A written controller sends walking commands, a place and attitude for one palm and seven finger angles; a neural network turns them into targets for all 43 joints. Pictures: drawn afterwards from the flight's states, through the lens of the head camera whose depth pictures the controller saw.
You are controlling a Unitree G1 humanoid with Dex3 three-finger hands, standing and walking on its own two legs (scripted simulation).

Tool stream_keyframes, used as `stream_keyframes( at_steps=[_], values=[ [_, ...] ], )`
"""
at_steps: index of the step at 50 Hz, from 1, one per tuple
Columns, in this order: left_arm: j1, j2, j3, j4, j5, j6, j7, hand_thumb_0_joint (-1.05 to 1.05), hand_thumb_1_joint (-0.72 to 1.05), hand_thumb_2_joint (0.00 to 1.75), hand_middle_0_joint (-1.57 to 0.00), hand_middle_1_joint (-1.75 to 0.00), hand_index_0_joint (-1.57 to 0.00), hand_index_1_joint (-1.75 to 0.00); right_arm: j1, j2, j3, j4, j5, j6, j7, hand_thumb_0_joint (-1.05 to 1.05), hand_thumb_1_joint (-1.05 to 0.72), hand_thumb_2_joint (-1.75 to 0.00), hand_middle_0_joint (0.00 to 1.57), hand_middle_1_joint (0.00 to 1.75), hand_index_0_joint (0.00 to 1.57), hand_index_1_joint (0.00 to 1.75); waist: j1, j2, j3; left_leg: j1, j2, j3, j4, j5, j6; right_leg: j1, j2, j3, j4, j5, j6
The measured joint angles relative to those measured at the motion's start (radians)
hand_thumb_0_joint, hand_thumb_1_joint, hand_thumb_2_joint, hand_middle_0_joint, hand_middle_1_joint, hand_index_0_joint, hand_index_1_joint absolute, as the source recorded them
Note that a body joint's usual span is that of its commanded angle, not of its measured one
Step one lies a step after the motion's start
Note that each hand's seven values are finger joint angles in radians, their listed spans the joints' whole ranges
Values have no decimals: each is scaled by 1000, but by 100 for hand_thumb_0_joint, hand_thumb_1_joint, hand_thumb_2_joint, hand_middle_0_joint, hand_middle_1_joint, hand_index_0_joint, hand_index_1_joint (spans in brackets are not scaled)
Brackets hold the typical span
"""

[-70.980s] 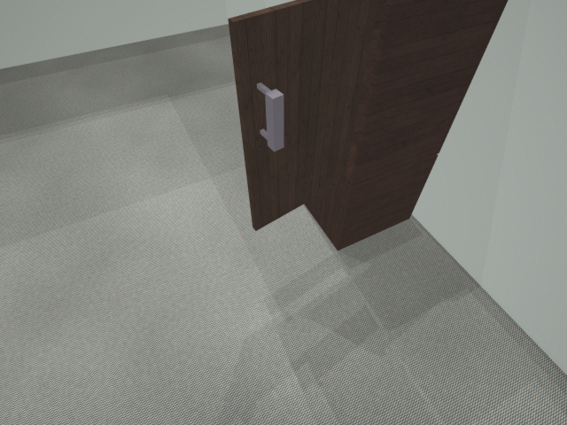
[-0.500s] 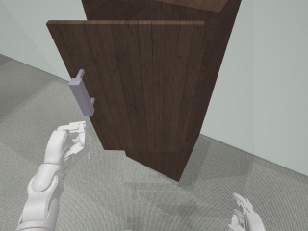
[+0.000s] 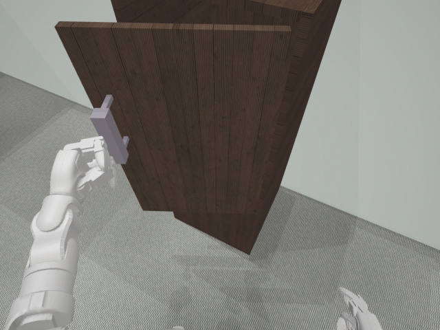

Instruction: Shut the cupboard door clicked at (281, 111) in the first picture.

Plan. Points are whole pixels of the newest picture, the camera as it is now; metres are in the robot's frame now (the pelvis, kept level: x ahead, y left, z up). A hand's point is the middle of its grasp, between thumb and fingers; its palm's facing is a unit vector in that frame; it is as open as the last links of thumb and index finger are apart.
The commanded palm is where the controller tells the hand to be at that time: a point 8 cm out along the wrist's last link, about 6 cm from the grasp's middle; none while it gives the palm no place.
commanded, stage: bring the fist close to the handle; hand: left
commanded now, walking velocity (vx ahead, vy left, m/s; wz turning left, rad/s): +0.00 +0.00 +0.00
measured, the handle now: (114, 130) +0.47 +0.24 +0.09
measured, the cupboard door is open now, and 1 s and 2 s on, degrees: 26 21 9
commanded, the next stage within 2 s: push the door shut along its arc in 0.48 s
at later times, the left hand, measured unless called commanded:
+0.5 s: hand (113, 168) +0.37 +0.21 +0.09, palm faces +0.02 -1.00 -0.02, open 3.1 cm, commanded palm +0.34 +0.26 +0.09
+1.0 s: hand (116, 152) +0.41 +0.22 +0.09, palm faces -0.08 -1.00 -0.03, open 3.2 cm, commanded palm +0.40 +0.26 +0.09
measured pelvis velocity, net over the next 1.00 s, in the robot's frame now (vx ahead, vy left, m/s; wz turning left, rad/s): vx -0.01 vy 0.01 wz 0.01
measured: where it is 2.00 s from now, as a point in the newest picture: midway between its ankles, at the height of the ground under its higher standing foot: outside the picture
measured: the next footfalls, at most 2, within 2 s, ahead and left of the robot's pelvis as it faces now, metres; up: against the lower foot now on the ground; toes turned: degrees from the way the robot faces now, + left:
none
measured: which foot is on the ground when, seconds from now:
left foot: down 0.00-1.00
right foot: down 0.00-1.00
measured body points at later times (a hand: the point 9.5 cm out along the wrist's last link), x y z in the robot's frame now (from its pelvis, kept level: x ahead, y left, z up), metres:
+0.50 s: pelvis -0.01 +0.01 +0.00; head +0.04 +0.00 +0.45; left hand +0.36 +0.26 +0.09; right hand +0.11 -0.25 -0.10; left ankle +0.01 +0.13 -0.71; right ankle +0.00 -0.12 -0.71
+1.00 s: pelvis -0.01 +0.01 -0.01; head +0.05 +0.01 +0.44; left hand +0.41 +0.27 +0.09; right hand +0.08 -0.26 -0.12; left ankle +0.01 +0.13 -0.71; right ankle +0.00 -0.12 -0.71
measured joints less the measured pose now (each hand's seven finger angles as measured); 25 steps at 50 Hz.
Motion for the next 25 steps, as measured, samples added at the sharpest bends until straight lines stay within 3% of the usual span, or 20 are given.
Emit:
stream_keyframes(
  at_steps=[8, 14, 25],
  values=[
    [-80, 19, 20, 120, -10, 15, -39, 2, 90, 90, -130, -150, -130, -150, 21, -7, -1, -2, 3, 30, 0, 1, -90, -90, 20, 30, 21, 30, -8, 9, -8, -16, 1, 7, -2, 4, 4, -18, 1, 8, -6, 9, 4],
    [-43, 0, 16, 88, -5, -26, -29, 2, 90, 90, -130, -150, -130, -150, 49, -6, -10, -7, 1, 41, 10, 1, -91, -90, 20, 30, 21, 30, -8, 8, -18, -16, 2, 17, -2, 2, 8, -22, 2, 18, -7, 11, 7],
    [-65, -4, 5, 105, 13, -40, 2, 2, 90, 90, -130, -150, -130, -150, 34, 2, -4, 0, 1, 49, 6, 1, -91, -90, 20, 30, 21, 30, -13, 3, -5, -24, 0, 15, 5, 7, 12, -26, 1, 16, -5, 19, 9]
  ],
)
